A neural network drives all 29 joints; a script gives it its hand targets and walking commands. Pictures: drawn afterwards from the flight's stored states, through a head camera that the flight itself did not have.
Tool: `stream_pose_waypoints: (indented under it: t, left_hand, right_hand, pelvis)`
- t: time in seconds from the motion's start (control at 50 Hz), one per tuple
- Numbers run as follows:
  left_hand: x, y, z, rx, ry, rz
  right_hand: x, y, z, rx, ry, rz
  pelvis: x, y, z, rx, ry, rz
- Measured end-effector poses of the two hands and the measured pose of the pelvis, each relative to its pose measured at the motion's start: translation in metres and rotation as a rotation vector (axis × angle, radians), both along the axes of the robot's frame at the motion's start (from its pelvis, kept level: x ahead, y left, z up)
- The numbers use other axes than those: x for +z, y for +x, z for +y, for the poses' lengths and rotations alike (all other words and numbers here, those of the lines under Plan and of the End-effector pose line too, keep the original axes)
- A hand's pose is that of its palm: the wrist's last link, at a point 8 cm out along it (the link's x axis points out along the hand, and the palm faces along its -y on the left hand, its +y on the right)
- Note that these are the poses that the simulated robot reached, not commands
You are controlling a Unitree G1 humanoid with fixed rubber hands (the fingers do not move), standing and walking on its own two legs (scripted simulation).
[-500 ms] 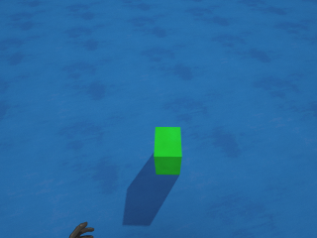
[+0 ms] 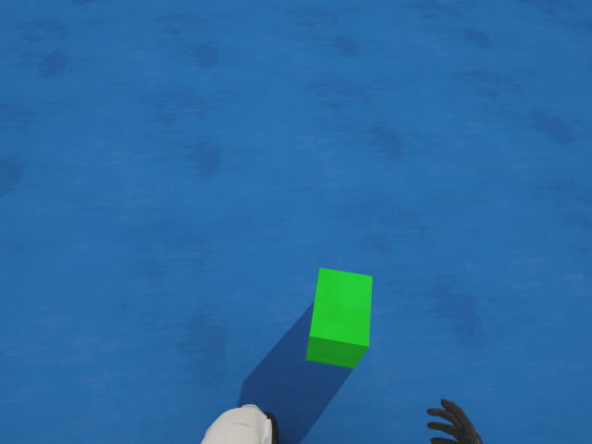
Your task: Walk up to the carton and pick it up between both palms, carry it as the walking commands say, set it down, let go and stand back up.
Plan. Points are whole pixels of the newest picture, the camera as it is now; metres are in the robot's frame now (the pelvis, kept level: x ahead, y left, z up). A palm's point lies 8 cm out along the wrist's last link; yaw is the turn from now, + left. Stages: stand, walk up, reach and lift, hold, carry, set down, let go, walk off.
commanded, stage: walk up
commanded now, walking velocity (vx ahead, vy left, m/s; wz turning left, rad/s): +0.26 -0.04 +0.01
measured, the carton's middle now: (337, 320) +0.50 -0.07 -0.63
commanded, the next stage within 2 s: none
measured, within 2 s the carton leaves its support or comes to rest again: neither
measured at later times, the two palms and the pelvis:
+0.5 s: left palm (189, 386) +0.18 +0.19 -0.11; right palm out of the picture +0.07 -0.27 -0.13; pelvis +0.08 -0.05 +0.02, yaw +0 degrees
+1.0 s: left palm out of the picture +0.10 +0.18 -0.13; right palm out of the picture +0.09 -0.30 -0.12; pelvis +0.09 -0.06 +0.02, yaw -1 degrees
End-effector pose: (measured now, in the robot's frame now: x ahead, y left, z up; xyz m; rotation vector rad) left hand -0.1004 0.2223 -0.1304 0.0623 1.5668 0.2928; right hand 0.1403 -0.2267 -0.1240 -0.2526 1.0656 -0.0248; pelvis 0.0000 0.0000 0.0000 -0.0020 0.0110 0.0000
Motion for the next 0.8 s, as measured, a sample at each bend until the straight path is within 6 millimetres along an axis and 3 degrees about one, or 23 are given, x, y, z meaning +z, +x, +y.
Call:
stream_pose_waypoints:
  t: [0.1, 0.2, 0.3, 0.4, 0.5, 0.64, 0.72, 0.8]
  left_hand:
    - [-0.008, 0.092, 0.020, -0.119, -0.028, -0.121]
    - [-0.001, 0.175, 0.023, -0.198, -0.034, -0.248]
    - [0.010, 0.234, 0.008, -0.249, -0.042, -0.333]
    - [0.017, 0.273, -0.016, -0.269, -0.006, -0.397]
    - [0.024, 0.276, -0.036, -0.260, 0.033, -0.391]
    - [0.029, 0.257, -0.045, -0.203, 0.060, -0.349]
    - [0.025, 0.240, -0.048, -0.171, 0.054, -0.318]
    - [0.019, 0.223, -0.052, -0.146, 0.035, -0.272]
  right_hand:
    - [0.018, -0.039, -0.015, -0.113, -0.064, 0.088]
    - [0.029, -0.080, -0.024, -0.202, -0.085, 0.185]
    - [0.029, -0.102, -0.030, -0.253, -0.069, 0.253]
    - [0.011, -0.103, -0.037, -0.277, -0.014, 0.306]
    - [-0.006, -0.074, -0.047, -0.249, 0.036, 0.283]
    - [-0.009, -0.033, -0.060, -0.199, 0.046, 0.231]
    - [-0.007, -0.022, -0.066, -0.181, 0.031, 0.226]
    - [-0.005, -0.024, -0.068, -0.174, 0.014, 0.247]
  pelvis:
    - [0.012, 0.020, 0.005, -0.007, -0.016, -0.015]
    - [0.022, 0.038, 0.002, -0.002, -0.033, -0.019]
    - [0.026, 0.055, -0.008, 0.000, -0.029, -0.020]
    - [0.020, 0.072, -0.029, 0.006, 0.013, -0.020]
    - [0.018, 0.081, -0.046, 0.008, 0.009, -0.035]
    - [0.020, 0.090, -0.058, 0.018, 0.009, -0.047]
    - [0.021, 0.093, -0.062, 0.018, 0.010, -0.050]
    - [0.021, 0.094, -0.063, 0.015, 0.009, -0.048]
